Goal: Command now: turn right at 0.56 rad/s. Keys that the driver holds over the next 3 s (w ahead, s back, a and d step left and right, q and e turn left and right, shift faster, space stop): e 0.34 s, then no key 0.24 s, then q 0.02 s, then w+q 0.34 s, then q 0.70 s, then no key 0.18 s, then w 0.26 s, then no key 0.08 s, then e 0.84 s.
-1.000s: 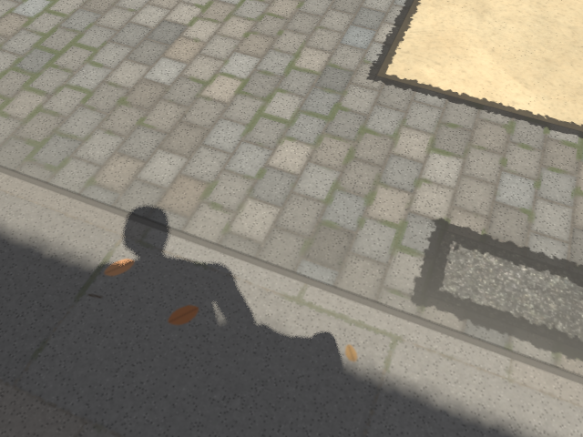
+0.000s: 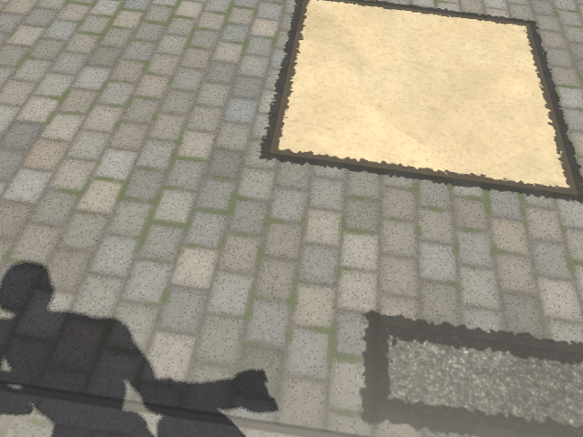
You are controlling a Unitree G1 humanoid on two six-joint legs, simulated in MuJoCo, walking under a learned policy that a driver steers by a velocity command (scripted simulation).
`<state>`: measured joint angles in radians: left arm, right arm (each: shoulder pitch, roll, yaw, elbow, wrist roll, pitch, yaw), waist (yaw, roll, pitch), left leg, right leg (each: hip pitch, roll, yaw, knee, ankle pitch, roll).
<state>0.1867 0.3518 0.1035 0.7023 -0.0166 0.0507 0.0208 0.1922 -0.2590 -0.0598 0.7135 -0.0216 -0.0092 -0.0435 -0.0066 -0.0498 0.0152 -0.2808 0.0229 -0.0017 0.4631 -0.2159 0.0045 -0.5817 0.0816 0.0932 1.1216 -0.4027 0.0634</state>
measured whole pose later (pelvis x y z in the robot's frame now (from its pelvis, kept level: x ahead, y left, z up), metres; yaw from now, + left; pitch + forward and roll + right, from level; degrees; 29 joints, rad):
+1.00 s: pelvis +0.07 -0.07 +0.00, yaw -7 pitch +2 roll -1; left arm 0.11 0.30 0.07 0.67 -0.02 -0.09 -0.04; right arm 0.44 -0.28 -0.06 0.75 0.03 -0.01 -0.02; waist -0.07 0.00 0.01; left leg -0.14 0.00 -0.17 0.43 -0.33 -0.01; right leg -0.36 0.03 0.02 0.52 -0.23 0.01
